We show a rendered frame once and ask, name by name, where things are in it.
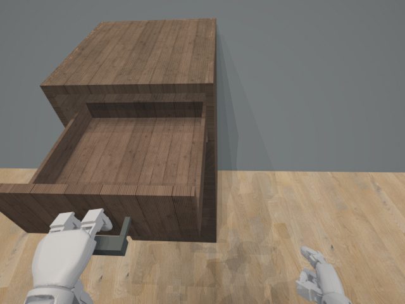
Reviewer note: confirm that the drawer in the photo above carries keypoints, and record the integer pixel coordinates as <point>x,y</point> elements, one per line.
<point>140,159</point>

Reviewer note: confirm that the robot right hand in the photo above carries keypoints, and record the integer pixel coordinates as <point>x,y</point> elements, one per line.
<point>313,286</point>

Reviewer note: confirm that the robot left hand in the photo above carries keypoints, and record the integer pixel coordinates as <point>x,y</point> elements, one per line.
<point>63,254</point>

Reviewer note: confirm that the robot left forearm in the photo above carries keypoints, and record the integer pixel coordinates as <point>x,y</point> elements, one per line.
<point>49,295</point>

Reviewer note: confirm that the cabinet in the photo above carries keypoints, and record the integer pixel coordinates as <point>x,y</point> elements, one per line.
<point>147,60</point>

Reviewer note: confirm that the handle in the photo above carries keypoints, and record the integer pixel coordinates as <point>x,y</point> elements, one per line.
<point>113,245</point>

